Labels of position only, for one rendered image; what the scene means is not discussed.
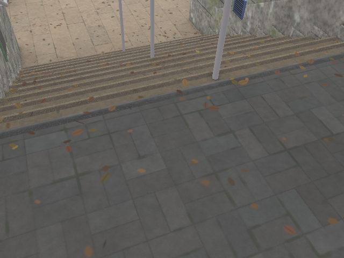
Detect stairs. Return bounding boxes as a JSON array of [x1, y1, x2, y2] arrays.
[[0, 34, 344, 131]]

